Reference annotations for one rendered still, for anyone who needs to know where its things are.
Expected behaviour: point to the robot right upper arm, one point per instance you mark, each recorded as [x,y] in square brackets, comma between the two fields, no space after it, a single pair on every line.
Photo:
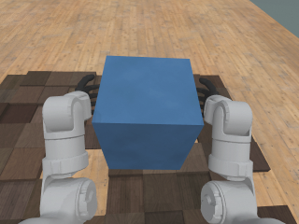
[230,202]

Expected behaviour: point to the right robot hand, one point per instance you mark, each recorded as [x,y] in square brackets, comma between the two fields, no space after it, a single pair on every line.
[211,91]

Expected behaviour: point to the robot left upper arm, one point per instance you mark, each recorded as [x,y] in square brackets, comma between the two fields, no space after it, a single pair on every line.
[67,201]

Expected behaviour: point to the carton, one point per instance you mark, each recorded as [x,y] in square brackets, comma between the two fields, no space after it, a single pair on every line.
[147,114]

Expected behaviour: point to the robot left forearm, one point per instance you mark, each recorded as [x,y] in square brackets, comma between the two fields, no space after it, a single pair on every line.
[63,128]

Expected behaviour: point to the robot right forearm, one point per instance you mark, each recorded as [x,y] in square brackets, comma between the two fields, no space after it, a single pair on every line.
[231,132]

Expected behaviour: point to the left robot hand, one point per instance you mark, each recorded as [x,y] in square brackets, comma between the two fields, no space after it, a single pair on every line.
[81,87]

